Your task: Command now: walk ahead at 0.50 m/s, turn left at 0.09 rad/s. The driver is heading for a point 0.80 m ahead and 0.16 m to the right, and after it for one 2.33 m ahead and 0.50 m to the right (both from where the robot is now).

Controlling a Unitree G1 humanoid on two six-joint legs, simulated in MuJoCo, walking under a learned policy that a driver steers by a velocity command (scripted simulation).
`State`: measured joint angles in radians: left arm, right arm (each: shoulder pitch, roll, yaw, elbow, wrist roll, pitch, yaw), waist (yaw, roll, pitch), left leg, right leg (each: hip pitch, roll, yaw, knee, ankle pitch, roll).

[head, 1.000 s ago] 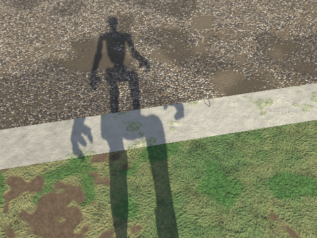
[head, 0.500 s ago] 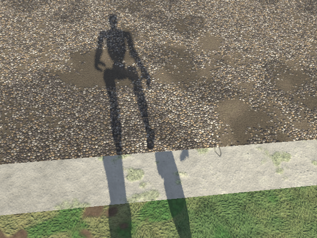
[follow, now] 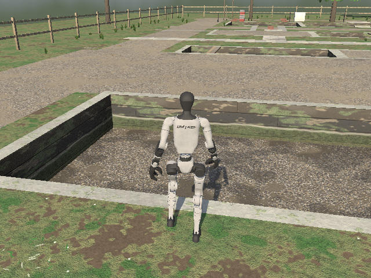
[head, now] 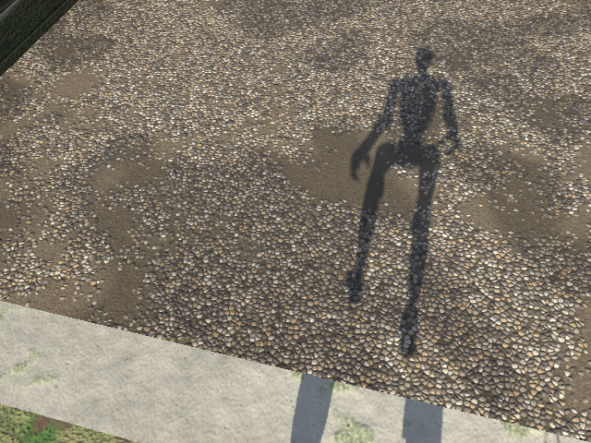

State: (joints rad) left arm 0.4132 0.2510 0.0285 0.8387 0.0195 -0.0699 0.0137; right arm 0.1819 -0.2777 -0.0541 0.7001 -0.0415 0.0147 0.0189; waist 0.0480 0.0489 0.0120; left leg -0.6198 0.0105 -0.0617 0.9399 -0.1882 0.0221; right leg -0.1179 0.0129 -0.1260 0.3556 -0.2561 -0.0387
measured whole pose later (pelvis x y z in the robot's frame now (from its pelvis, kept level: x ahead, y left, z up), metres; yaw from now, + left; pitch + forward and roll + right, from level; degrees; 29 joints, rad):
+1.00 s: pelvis +0.31 -0.09 -0.01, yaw -21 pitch -1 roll +1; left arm 0.34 0.21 0.01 0.72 -0.01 0.00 0.01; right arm 0.19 -0.24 -0.03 0.70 -0.01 0.09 -0.02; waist 0.02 0.02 -0.01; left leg -0.60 -0.04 -0.16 1.01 -0.17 -0.03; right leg -0.24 0.10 -0.04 0.47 -0.21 -0.12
